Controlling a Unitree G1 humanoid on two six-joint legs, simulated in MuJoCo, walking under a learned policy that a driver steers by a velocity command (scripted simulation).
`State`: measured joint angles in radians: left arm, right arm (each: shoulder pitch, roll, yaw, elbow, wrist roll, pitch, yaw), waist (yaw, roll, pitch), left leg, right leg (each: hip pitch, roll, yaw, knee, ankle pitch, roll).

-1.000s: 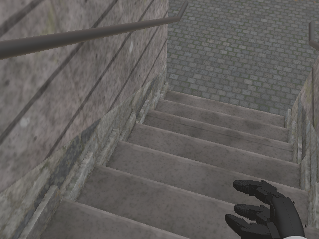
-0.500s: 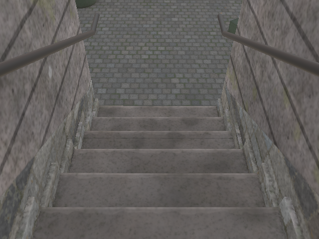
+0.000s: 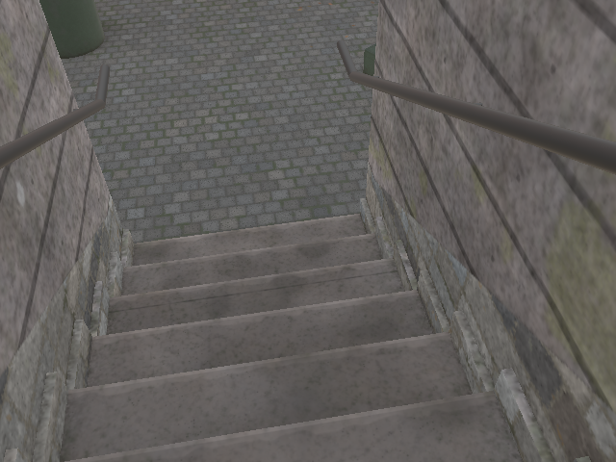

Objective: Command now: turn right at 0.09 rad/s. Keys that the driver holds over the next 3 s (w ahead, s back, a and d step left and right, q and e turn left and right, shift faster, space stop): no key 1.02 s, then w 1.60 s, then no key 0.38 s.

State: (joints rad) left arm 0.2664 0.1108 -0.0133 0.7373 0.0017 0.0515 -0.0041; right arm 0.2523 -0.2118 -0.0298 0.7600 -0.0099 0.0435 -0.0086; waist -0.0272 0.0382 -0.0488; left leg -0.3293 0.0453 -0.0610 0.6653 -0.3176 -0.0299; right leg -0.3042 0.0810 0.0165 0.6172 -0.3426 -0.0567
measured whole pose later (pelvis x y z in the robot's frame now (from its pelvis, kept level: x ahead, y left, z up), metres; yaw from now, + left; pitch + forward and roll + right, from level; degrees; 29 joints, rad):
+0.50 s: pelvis +0.01 +0.01 +0.02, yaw +1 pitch +0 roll +0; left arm 0.28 0.16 0.01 0.95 -0.01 0.06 0.03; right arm 0.31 -0.19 -0.02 0.91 0.01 0.04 -0.04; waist 0.00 0.02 0.01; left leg -0.14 0.01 -0.05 0.37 -0.23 -0.02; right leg -0.14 0.03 0.03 0.37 -0.24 -0.03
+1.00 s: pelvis +0.01 +0.02 +0.02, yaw +1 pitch +0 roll +0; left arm 0.31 0.16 0.00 1.06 -0.01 0.06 0.05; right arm 0.32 -0.18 -0.02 0.98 0.01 0.03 -0.03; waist 0.00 0.01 0.02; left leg -0.11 -0.01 -0.05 0.32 -0.20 -0.01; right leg -0.12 0.01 0.03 0.34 -0.22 -0.01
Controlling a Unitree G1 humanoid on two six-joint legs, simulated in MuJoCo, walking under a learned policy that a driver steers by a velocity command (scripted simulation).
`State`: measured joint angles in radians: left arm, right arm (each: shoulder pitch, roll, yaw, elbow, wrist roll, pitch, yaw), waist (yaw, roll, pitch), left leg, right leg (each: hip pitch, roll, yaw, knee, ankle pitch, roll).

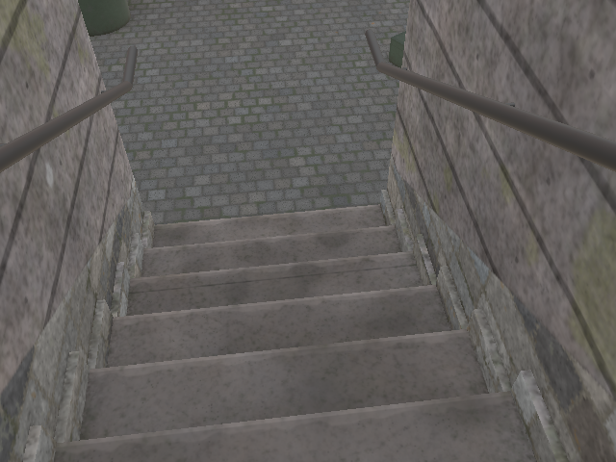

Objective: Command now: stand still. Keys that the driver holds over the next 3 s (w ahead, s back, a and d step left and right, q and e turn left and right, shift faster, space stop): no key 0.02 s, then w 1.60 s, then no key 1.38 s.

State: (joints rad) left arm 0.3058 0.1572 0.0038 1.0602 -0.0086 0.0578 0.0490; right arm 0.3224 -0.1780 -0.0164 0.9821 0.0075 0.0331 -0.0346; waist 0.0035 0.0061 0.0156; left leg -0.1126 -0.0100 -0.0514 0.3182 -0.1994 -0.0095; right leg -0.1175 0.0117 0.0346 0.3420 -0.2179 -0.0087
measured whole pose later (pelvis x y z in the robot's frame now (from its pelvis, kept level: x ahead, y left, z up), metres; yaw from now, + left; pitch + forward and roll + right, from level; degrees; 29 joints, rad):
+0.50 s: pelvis +0.10 +0.06 -0.03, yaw +1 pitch +3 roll +0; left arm 0.21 0.23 0.05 0.92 -0.03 -0.06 0.03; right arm 0.60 -0.16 -0.02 1.09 -0.01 -0.09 -0.01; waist -0.05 -0.03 -0.07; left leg -0.19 -0.07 0.02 0.62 -0.48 0.08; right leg -0.72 -0.05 0.05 1.04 0.00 -0.11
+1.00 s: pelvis +0.34 +0.06 -0.20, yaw +0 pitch +3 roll -3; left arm 0.46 0.16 0.02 1.02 0.01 -0.07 0.00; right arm 0.27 -0.19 -0.04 0.89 0.00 -0.06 -0.03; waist -0.02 0.04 -0.05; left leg -0.82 0.12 -0.13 1.24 -0.08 -0.01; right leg -0.30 0.12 -0.04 0.66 -0.41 -0.09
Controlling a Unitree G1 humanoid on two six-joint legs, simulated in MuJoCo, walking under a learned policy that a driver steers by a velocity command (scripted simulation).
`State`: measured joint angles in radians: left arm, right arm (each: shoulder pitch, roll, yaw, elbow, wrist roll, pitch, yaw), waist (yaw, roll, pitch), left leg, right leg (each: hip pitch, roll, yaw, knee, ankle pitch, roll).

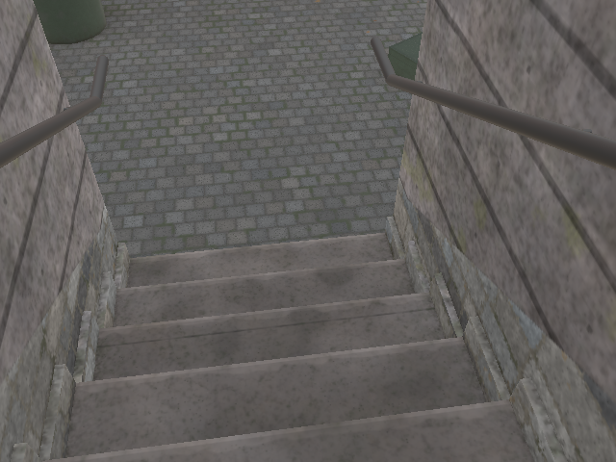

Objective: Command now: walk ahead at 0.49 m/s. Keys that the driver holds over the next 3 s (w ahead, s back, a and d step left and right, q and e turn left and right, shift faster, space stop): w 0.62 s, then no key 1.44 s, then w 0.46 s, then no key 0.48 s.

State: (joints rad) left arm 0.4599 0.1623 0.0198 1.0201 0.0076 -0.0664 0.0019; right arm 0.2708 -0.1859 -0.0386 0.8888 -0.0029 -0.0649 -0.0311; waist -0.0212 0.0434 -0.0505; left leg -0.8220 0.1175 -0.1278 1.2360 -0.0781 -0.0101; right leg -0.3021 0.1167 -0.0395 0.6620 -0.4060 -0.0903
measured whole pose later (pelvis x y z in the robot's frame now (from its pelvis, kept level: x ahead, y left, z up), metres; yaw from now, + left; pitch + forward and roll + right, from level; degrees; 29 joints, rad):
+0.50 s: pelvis +0.26 +0.12 -0.16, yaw +0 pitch +1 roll -1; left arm 0.26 0.20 0.05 0.89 -0.02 -0.04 0.05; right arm 0.50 -0.13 -0.02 1.06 0.00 -0.06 0.01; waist 0.00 -0.05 -0.05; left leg -0.29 -0.07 0.04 0.65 -0.37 0.09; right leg -0.83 -0.08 0.08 1.41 -0.10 -0.07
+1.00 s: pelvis +0.50 +0.08 -0.32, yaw +1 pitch +3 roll -1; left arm 0.19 0.15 0.00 0.92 0.00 -0.02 -0.04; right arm 0.39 -0.15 0.00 0.94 0.05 0.01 -0.04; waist -0.05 0.01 0.00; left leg -0.58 -0.04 -0.14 1.86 -0.82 -0.06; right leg -0.42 0.07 -0.04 0.51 -0.14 -0.08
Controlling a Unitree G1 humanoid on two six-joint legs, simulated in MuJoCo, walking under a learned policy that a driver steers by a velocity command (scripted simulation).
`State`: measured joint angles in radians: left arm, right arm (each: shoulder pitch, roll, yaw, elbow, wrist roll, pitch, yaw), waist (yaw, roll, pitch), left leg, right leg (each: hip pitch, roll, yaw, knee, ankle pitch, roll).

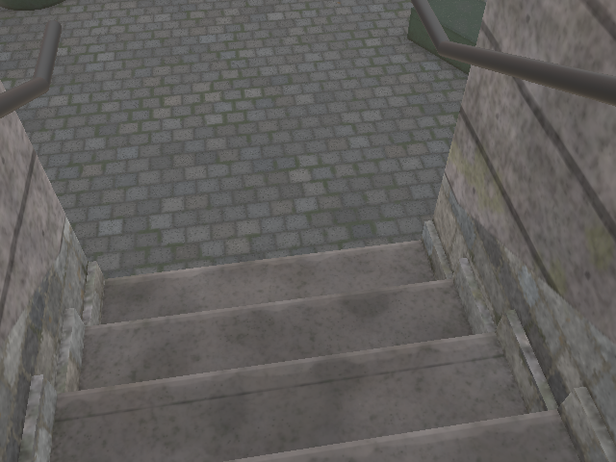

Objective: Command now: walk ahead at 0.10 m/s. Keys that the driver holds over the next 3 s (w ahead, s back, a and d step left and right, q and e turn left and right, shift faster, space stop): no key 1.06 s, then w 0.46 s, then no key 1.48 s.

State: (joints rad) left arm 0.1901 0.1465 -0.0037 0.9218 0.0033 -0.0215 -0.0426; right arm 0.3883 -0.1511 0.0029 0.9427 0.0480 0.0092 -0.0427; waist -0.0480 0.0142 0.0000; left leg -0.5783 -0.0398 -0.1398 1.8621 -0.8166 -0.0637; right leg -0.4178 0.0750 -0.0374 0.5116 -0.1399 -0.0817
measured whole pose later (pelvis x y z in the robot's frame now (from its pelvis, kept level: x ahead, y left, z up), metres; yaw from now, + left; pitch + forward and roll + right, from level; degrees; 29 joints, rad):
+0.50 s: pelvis +0.06 +0.05 +0.01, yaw +0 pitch +0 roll -1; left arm 0.33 0.17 0.02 0.97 0.00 0.04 0.04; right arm 0.32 -0.16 -0.02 0.91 0.01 0.03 -0.04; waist 0.02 -0.01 0.01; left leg -0.24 -0.01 -0.04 0.48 -0.24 0.01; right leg -0.22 0.00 0.00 0.44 -0.21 0.01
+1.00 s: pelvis +0.10 +0.06 +0.02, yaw +0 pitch +0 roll +0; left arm 0.34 0.16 0.03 1.03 -0.01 0.04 0.06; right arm 0.29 -0.16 -0.04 1.02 0.02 0.04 -0.04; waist 0.02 -0.02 0.02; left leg -0.13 -0.04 -0.03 0.36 -0.23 0.03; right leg -0.14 -0.03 0.01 0.36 -0.22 0.03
